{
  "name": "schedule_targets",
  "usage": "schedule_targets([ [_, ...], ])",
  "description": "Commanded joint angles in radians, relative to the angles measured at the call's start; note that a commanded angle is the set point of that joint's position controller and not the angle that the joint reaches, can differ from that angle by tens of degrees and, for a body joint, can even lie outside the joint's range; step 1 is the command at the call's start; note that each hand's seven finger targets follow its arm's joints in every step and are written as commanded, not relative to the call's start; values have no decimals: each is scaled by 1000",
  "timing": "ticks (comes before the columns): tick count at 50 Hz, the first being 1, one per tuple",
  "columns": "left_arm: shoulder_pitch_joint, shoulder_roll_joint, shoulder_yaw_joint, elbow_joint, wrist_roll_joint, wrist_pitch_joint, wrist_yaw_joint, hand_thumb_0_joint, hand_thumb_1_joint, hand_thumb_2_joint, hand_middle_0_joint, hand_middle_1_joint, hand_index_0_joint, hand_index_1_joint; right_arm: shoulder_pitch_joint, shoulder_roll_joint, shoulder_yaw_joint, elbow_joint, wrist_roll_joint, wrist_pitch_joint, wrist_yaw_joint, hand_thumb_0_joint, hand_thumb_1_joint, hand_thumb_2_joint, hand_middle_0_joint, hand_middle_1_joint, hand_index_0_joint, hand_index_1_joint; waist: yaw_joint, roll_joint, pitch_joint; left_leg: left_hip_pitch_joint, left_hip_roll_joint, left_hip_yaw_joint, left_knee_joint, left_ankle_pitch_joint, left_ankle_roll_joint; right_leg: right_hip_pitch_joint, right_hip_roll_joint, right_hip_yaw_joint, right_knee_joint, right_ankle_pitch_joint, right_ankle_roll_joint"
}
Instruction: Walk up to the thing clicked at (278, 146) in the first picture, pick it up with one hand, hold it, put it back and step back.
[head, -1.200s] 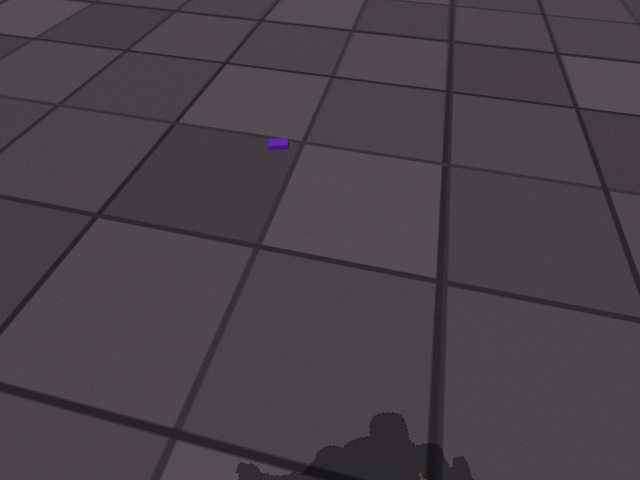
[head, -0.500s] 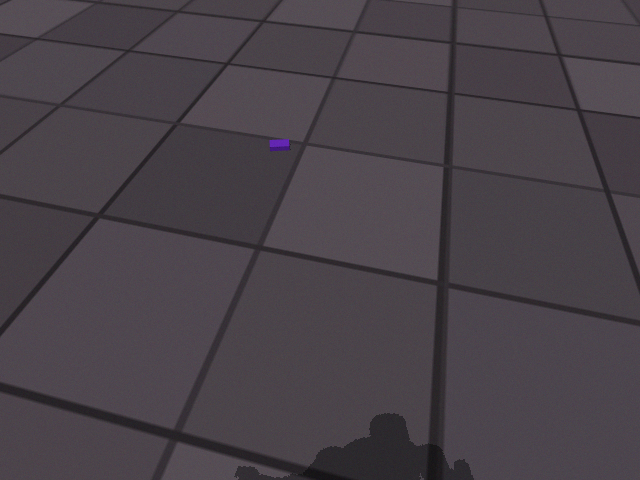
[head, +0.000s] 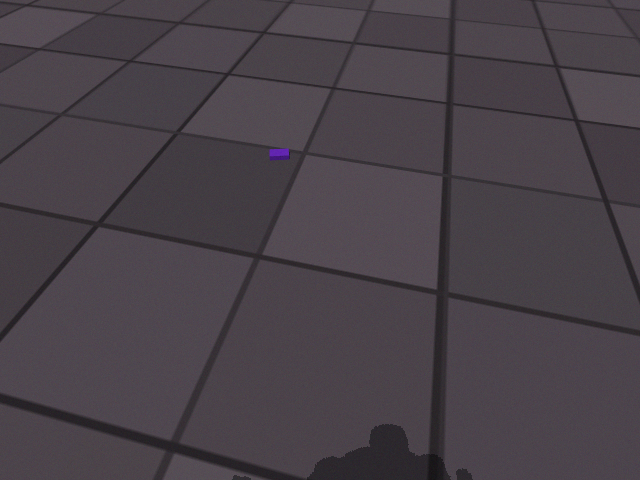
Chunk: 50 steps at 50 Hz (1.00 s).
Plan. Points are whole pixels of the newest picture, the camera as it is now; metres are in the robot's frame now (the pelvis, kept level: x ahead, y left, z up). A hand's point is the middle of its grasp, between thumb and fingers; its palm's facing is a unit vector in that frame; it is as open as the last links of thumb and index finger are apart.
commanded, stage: walk up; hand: left
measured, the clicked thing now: (279, 154) +1.78 +0.17 -0.77
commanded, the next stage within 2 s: none
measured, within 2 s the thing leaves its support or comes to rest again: neither
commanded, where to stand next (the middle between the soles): +1.40 -0.06 m, yaw +1 degrees
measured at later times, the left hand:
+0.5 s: hand out of the picture +0.17 +0.21 -0.14, palm faces +0.07 -0.92 -0.40, open 7.4 cm
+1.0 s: hand (214, 247) +0.58 +0.21 -0.13, palm faces -0.04 -0.93 -0.37, open 7.4 cm
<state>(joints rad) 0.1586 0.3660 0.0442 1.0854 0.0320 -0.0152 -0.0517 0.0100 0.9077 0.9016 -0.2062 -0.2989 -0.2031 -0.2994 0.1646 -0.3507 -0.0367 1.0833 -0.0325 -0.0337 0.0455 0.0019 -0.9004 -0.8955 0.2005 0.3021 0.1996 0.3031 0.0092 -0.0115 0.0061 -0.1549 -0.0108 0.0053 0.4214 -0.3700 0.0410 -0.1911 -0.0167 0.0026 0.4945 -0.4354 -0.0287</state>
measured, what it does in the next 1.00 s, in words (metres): walks ahead: right foot, then left foot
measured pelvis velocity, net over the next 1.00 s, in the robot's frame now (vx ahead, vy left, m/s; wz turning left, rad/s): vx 0.47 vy -0.07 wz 0.02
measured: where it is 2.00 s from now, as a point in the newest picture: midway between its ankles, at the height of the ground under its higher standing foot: (338, 277)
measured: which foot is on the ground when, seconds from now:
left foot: down 0.00-0.22, up 0.24-0.64, down 0.66-1.00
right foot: down 0.00-0.00, up 0.02-0.18, down 0.20-0.70, up 0.72-1.00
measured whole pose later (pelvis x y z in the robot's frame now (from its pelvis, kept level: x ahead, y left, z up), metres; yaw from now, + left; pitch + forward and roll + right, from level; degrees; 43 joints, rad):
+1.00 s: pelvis +0.47 -0.07 -0.01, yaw +1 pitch -2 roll +2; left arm 0.21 0.45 0.06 0.86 0.00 -0.06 -0.09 0.01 0.91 0.90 -0.20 -0.30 -0.20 -0.30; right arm 0.31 -0.40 -0.06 0.88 -0.01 -0.09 0.06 0.00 -0.90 -0.90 0.20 0.30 0.20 0.30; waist -0.02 -0.04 0.07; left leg -0.04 0.01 0.09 0.40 -0.32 0.00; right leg -0.55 -0.12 0.02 0.76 -0.16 -0.01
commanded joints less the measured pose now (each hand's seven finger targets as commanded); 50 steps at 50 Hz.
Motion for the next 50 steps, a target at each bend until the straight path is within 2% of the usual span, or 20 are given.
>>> schedule_targets([
  [1,-184,228,66,-174,7,-35,-15,0,900,900,-200,-300,-200,-300,25,-359,-119,-96,-6,-43,-10,0,-900,-900,200,300,200,300,-70,153,131,146,403,-478,-317,-337,213,-467,-66,32,245,-32,2],
  [4,-177,254,68,-183,5,-49,-33,0,900,900,-200,-300,-200,-300,55,-343,-127,-116,-6,-47,-5,0,-900,-900,200,300,200,300,-79,133,45,257,346,-392,-299,-285,202,-455,-85,47,201,-63,12],
  [6,-86,259,77,-170,1,-44,-46,0,900,900,-200,-300,-200,-300,-42,-358,-129,-150,-5,-43,3,0,-900,-900,200,300,200,300,-19,201,37,86,300,-287,-293,-309,170,-265,-85,11,163,-12,18],
  [10,260,284,113,-46,-1,-48,-23,0,900,900,-200,-300,-200,-300,-195,-271,-106,-200,-14,-27,10,0,-900,-900,200,300,200,300,176,27,-50,-338,115,-10,68,-273,69,366,-8,-126,2,218,12],
  [11,407,345,137,-12,6,-55,-6,0,900,900,-200,-300,-200,-300,-172,-204,-84,-209,-18,-27,7,0,-900,-900,200,300,200,300,245,-234,-86,-532,0,90,419,-316,35,539,-69,-2,-102,24,-10],
  [12,404,409,152,-47,24,-59,6,0,900,900,-200,-300,-200,-300,-149,-163,-63,-231,-2,-26,8,0,-900,-900,200,300,200,300,235,-366,-32,-712,-99,-32,676,-299,-1,477,-290,417,-284,-337,-62],
  [13,223,415,136,-117,15,-61,9,0,900,900,-200,-300,-200,-300,-115,-234,-76,-232,7,-21,1,0,-900,-900,200,300,200,300,140,-216,36,-636,-26,-139,717,-175,-17,269,-439,636,-446,-526,-128],
  [14,119,426,129,-165,7,-66,5,0,900,900,-200,-300,-200,-300,-96,-295,-89,-211,9,-28,5,0,-900,-900,200,300,200,300,93,-137,122,-597,41,-146,705,-103,-11,147,-452,647,-465,-523,-192],
  [19,36,302,87,-188,-26,-101,11,0,900,900,-200,-300,-200,-300,48,-270,-82,-134,23,-31,32,0,-900,-900,200,300,200,300,-6,-80,153,-441,82,-135,589,160,-28,40,-240,155,-396,-38,-116],
  [24,71,329,97,-214,-20,-111,12,0,900,900,-200,-300,-200,-300,-88,-252,-77,-225,19,-19,60,0,-900,-900,200,300,200,300,23,-85,175,-420,88,-66,325,258,-58,46,-203,16,-409,84,-122],
  [29,151,334,89,-205,-19,-98,12,0,900,900,-200,-300,-200,-300,-186,-221,-76,-279,10,-23,62,0,-900,-900,200,300,200,300,64,-65,109,-281,79,51,149,310,-13,148,-242,-28,-338,404,-124],
  [31,139,339,88,-212,-27,-89,19,0,900,900,-200,-300,-200,-300,-96,-230,-88,-261,4,-25,50,0,-900,-900,200,300,200,300,14,-35,52,-187,48,75,111,269,16,195,-239,-57,-180,645,-127],
  [33,178,292,67,-227,-38,-73,30,0,900,900,-200,-300,-200,-300,172,-287,-122,-195,-25,-36,29,0,-900,-900,200,300,200,300,-98,96,-123,201,2,84,59,183,79,62,-147,-147,276,709,-77],
  [34,234,222,43,-238,-46,-68,32,0,900,900,-200,-300,-200,-300,316,-353,-154,-182,-38,-38,15,0,-900,-900,200,300,200,300,-146,248,-222,439,157,-169,41,13,135,-185,-63,-133,538,421,-34],
  [35,273,206,45,-257,-60,-70,31,0,900,900,-200,-300,-200,-300,317,-427,-170,-219,-22,-44,5,0,-900,-900,200,300,200,300,-135,349,-297,624,420,-705,-50,6,254,-463,120,-33,718,-88,4],
  [36,216,318,56,-246,-56,-68,48,0,900,900,-200,-300,-200,-300,267,-432,-179,-231,18,-45,-4,0,-900,-900,200,300,200,300,-130,230,-300,598,476,-779,-78,56,336,-505,25,109,817,-91,-36],
  [38,118,289,34,-257,-55,-85,38,0,900,900,-200,-300,-200,-300,176,-347,-136,-251,31,-47,-17,0,-900,-900,200,300,200,300,-101,62,-151,365,365,-389,-69,401,233,-462,-36,164,770,34,-30],
  [40,160,239,38,-248,-65,-78,23,0,900,900,-200,-300,-200,-300,137,-295,-103,-259,41,-57,-22,0,-900,-900,200,300,200,300,-37,75,-41,152,296,-183,-93,593,170,-361,-54,125,683,98,-22],
  [44,179,216,42,-252,-43,-56,-11,0,900,900,-200,-300,-200,-300,61,-288,-92,-305,38,-83,-13,0,-900,-900,200,300,200,300,19,118,82,-52,265,-52,-182,427,183,-311,-92,49,500,180,25],
  [50,28,224,64,-277,-24,-65,-45,0,900,900,-200,-300,-200,-300,65,-321,-100,-304,30,-90,4,0,-900,-900,200,300,200,300,-20,165,89,-96,222,-6,-183,194,145,-161,-92,-34,128,417,16],
])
